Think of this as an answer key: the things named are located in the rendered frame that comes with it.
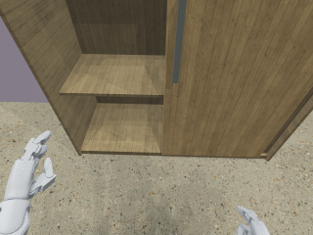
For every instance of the left robot forearm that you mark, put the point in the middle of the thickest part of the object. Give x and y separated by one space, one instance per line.
14 217

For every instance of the right robot hand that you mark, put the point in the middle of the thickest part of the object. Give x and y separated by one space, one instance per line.
257 227

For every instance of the handle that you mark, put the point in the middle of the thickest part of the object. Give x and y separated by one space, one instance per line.
180 24

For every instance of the wardrobe door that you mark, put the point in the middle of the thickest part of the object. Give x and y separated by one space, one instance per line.
245 67
290 119

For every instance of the left robot hand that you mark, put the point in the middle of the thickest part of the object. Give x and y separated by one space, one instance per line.
19 185

